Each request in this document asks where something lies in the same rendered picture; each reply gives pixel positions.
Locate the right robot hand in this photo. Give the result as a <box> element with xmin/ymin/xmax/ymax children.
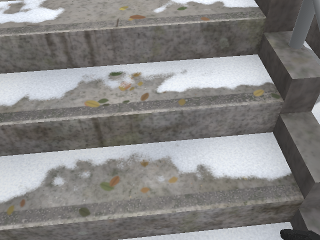
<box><xmin>280</xmin><ymin>229</ymin><xmax>320</xmax><ymax>240</ymax></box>

